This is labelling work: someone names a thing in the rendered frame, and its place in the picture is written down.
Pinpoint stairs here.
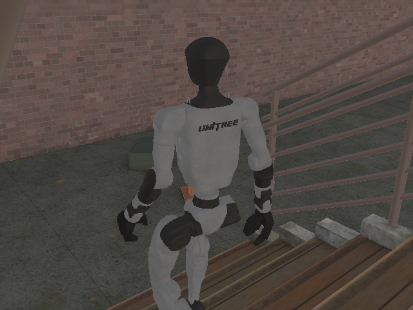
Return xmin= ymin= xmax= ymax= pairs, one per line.
xmin=106 ymin=235 xmax=413 ymax=310

